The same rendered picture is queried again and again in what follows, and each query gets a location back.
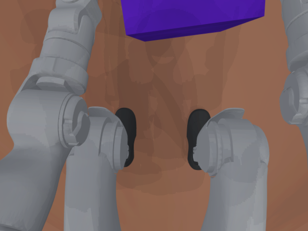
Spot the carton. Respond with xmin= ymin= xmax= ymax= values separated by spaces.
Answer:
xmin=121 ymin=0 xmax=265 ymax=42

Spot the right robot upper arm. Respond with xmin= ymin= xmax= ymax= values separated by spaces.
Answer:
xmin=280 ymin=66 xmax=308 ymax=161

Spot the robot left thigh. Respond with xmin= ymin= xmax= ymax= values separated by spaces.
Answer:
xmin=64 ymin=116 xmax=127 ymax=231

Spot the robot right thigh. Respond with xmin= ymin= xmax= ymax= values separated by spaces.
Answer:
xmin=200 ymin=118 xmax=268 ymax=231

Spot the robot left forearm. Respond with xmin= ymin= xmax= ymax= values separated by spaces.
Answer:
xmin=7 ymin=0 xmax=102 ymax=132

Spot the robot right forearm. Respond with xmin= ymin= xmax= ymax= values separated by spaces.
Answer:
xmin=280 ymin=0 xmax=308 ymax=72

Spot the robot thigh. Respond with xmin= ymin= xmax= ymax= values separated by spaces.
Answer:
xmin=200 ymin=118 xmax=268 ymax=231
xmin=64 ymin=116 xmax=127 ymax=231

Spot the left robot upper arm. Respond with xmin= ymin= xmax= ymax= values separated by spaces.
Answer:
xmin=0 ymin=89 xmax=90 ymax=231

